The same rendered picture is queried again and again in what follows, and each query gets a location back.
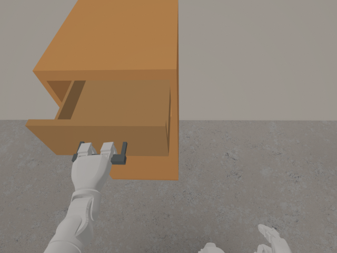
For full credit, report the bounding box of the cabinet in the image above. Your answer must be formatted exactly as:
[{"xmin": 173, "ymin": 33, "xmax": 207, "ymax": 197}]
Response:
[{"xmin": 33, "ymin": 0, "xmax": 179, "ymax": 180}]

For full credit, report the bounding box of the right robot hand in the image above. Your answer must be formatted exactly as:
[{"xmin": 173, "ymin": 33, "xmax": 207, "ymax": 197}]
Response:
[{"xmin": 254, "ymin": 224, "xmax": 292, "ymax": 253}]

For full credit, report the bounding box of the robot right shin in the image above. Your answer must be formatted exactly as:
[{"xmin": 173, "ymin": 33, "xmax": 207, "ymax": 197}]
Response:
[{"xmin": 205, "ymin": 242, "xmax": 216, "ymax": 247}]

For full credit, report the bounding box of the left robot forearm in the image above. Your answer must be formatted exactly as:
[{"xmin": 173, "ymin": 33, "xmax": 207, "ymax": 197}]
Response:
[{"xmin": 44, "ymin": 189, "xmax": 102, "ymax": 253}]

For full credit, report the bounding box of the handle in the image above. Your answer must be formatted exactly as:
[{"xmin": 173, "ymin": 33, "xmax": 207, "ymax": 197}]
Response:
[{"xmin": 72, "ymin": 141, "xmax": 127, "ymax": 164}]

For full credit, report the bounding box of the drawer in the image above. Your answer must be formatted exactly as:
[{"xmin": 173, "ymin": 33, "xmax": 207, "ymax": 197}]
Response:
[{"xmin": 25, "ymin": 80, "xmax": 171, "ymax": 157}]

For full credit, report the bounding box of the left robot hand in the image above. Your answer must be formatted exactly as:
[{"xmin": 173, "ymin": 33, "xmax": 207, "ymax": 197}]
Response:
[{"xmin": 71, "ymin": 142, "xmax": 117, "ymax": 192}]

